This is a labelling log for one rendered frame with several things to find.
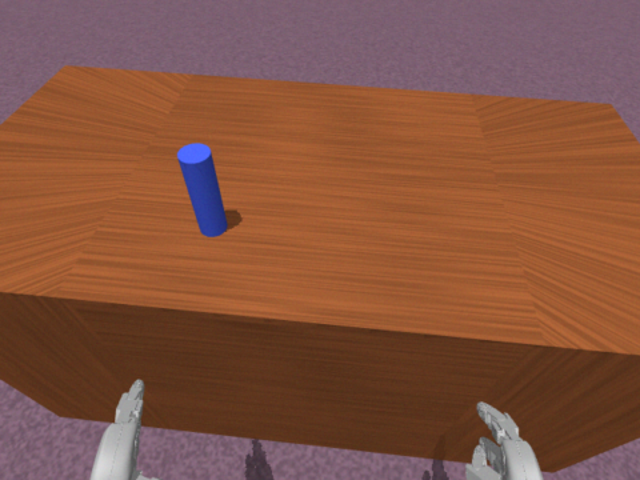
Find can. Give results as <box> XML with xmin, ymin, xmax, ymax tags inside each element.
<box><xmin>177</xmin><ymin>143</ymin><xmax>227</xmax><ymax>237</ymax></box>

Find left robot hand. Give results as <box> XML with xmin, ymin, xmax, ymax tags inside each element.
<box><xmin>90</xmin><ymin>379</ymin><xmax>163</xmax><ymax>480</ymax></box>

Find right robot hand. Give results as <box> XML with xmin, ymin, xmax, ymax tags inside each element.
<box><xmin>466</xmin><ymin>402</ymin><xmax>544</xmax><ymax>480</ymax></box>

